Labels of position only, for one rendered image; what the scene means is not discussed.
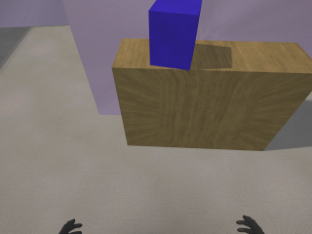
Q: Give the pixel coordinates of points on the robot right hand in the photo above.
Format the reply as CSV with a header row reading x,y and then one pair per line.
x,y
253,226

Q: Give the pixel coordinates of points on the robot left hand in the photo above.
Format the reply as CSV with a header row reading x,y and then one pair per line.
x,y
70,226

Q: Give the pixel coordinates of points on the pedestal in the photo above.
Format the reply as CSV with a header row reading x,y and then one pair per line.
x,y
237,95

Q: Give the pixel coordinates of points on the carton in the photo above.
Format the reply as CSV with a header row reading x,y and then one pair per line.
x,y
173,26

